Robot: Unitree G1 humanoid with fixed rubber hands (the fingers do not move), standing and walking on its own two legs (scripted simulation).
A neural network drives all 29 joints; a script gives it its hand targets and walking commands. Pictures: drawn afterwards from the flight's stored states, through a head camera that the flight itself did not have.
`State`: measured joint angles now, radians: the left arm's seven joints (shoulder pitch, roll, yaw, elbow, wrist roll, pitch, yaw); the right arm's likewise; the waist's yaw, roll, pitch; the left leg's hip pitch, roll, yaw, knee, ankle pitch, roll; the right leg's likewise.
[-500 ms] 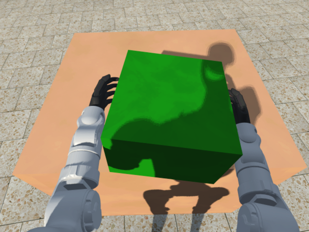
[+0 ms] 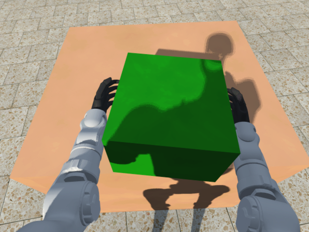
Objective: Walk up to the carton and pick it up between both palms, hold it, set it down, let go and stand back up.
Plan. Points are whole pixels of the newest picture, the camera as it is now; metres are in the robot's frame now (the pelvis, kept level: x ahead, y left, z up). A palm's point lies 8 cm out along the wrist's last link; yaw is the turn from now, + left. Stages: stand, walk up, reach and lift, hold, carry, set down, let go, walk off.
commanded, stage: set down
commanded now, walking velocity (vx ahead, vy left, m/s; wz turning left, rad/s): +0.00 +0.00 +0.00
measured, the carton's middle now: (169, 114) +0.41 -0.04 +0.03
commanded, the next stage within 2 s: none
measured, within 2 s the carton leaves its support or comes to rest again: rests again in 0.70 s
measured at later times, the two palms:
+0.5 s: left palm (102, 109) +0.43 +0.14 +0.06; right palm (239, 117) +0.38 -0.23 +0.05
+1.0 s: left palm (102, 112) +0.42 +0.14 +0.05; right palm (238, 118) +0.38 -0.22 +0.04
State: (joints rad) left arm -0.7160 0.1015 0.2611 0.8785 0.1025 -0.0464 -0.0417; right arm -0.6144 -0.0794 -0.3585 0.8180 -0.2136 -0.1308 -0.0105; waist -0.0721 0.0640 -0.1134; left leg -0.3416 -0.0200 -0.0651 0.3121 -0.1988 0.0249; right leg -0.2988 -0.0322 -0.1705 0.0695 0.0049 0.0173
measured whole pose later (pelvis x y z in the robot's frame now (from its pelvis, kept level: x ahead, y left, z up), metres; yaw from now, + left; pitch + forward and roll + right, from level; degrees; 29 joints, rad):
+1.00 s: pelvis -0.02 -0.01 +0.00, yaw -1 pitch +18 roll -1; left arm -0.81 0.15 0.33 1.10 0.12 -0.28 -0.06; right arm -0.73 -0.04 -0.49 0.89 -0.34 -0.24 0.00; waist -0.06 0.04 -0.13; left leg -0.46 -0.02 -0.05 0.28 -0.14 0.01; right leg -0.45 -0.04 -0.15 0.10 0.03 0.00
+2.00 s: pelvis -0.04 -0.02 -0.02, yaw -4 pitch +30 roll +0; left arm -0.94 0.29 0.12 1.23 -0.19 -0.27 -0.02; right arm -0.86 -0.15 -0.23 1.06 0.00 -0.17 -0.10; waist -0.03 0.03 -0.27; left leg -0.75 -0.01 0.01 0.38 -0.15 0.01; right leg -0.80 -0.03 -0.10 0.27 0.01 -0.02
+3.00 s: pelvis -0.03 -0.02 +0.00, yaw -4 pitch +11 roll -1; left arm -0.69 0.39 0.06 0.76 -0.26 0.20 -0.04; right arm -0.65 -0.30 -0.06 0.71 0.28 0.18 -0.11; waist -0.03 0.01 -0.17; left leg -0.35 0.02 0.00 0.35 -0.19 0.00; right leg -0.38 0.00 -0.10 0.21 -0.02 -0.02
